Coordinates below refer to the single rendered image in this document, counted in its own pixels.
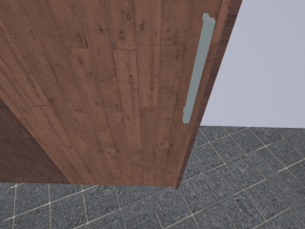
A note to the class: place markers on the handle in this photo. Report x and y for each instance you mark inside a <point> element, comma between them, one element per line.
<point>200,59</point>

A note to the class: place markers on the wardrobe door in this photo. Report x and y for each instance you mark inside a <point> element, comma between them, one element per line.
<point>101,85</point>
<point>20,154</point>

